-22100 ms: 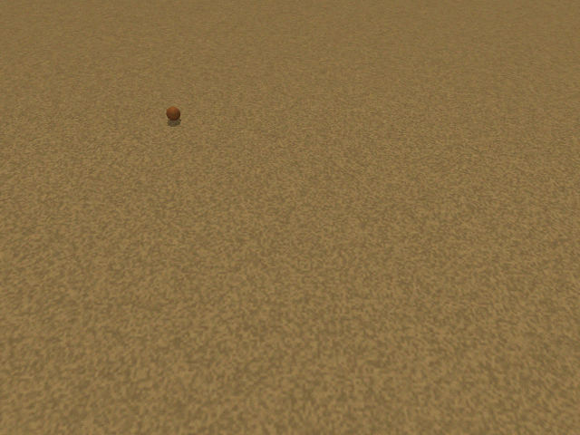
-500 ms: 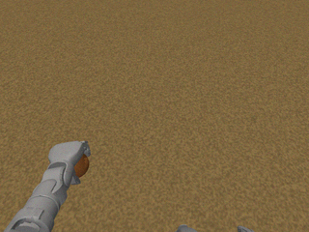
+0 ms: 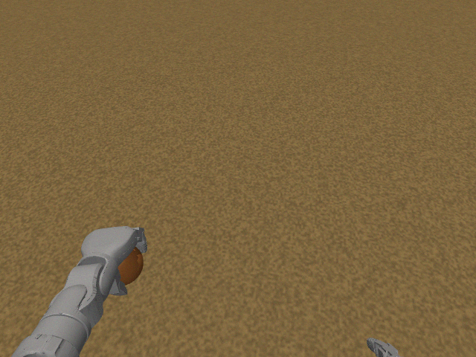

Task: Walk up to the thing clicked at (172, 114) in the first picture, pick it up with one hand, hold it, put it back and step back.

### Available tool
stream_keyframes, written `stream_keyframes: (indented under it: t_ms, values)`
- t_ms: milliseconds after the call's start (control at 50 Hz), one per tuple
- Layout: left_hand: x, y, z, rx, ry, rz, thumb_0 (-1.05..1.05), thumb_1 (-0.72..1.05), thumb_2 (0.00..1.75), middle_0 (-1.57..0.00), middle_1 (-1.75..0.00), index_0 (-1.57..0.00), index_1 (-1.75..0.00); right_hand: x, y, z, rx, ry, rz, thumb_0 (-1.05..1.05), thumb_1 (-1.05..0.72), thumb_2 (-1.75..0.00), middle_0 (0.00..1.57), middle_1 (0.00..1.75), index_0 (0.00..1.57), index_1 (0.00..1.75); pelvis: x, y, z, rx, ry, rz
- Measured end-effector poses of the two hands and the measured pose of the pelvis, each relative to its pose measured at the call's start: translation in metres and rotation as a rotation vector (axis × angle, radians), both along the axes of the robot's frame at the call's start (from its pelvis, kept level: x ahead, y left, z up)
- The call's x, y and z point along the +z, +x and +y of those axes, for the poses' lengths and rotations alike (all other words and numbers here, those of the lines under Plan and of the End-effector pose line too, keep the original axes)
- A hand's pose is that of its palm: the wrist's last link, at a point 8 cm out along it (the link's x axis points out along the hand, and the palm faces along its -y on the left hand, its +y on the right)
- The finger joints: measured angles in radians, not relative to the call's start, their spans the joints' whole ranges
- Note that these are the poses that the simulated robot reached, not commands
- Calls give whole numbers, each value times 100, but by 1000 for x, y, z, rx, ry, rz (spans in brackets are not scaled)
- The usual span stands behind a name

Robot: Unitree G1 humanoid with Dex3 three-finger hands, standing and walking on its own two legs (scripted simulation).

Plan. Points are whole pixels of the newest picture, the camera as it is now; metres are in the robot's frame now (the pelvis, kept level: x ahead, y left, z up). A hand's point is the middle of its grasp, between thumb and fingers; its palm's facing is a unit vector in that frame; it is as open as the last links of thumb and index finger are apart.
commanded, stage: hold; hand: left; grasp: from above
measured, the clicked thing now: (121, 264) +0.32 +0.23 -0.07
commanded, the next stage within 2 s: crouch in 1.48 s
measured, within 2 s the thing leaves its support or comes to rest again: neither
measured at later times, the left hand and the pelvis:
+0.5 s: hand (117, 281) +0.27 +0.21 -0.03, palm faces -0.46 -0.06 -0.89, open 10.0 cm; pelvis -0.02 -0.01 +0.01, yaw +0 degrees
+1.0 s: hand (114, 277) +0.27 +0.21 -0.01, palm faces -0.44 -0.06 -0.90, open 10.0 cm; pelvis -0.02 -0.01 +0.02, yaw +0 degrees
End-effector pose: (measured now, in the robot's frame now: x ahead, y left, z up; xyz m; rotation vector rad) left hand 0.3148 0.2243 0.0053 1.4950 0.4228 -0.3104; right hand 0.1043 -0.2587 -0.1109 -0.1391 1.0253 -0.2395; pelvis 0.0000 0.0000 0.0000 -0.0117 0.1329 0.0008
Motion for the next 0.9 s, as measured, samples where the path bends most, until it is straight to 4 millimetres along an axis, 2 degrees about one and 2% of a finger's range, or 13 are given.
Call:
stream_keyframes:
  t_ms: [300, 540, 900]
  values:
    - [18, -21, -10, -14, -3, -15, -1, -6, 59, -59, -82, -66, -75, 9, 8, 0, 25, 13, -52, 1, -91, -90, 20, 30, 20, 30, 6, -12, -7, -3, 11, -52]
    - [24, -37, -14, -30, -16, 1, -1, -4, 54, -60, -80, -68, -72, 15, 8, 0, 36, 12, -87, 1, -91, -90, 20, 30, 20, 30, 10, -22, -9, -6, 16, -81]
    - [39, -37, -11, -28, -8, -19, -1, -4, 52, -61, -79, -68, -71, 19, 16, 6, 46, 24, -109, 1, -91, -90, 20, 30, 20, 30, 15, -21, -8, -9, 17, -103]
